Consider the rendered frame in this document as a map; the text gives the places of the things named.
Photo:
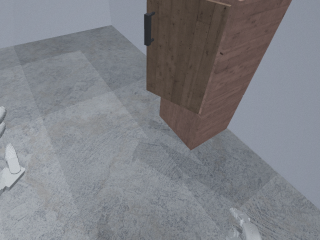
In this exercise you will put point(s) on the handle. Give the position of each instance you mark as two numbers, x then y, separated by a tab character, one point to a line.
147	28

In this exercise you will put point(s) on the cupboard door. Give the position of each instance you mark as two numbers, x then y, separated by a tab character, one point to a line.
187	36

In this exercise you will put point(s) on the robot left hand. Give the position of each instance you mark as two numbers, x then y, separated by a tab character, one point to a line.
11	174

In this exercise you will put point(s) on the robot right hand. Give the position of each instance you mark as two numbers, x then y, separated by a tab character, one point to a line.
249	230

